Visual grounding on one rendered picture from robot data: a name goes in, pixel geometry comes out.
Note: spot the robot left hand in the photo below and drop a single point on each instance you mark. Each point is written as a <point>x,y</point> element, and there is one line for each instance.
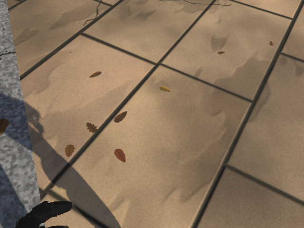
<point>42,212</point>

